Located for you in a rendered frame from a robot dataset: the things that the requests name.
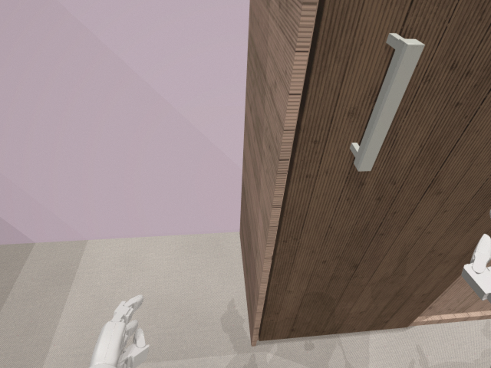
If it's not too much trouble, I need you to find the right robot hand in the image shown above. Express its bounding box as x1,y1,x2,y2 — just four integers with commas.
461,209,491,303

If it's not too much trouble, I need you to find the wardrobe door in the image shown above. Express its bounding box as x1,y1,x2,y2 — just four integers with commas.
259,0,491,341
419,260,491,317

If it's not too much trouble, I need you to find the left robot hand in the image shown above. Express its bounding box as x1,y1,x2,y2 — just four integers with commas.
89,294,150,368

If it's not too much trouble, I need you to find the handle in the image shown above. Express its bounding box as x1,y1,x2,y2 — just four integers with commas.
350,33,425,172

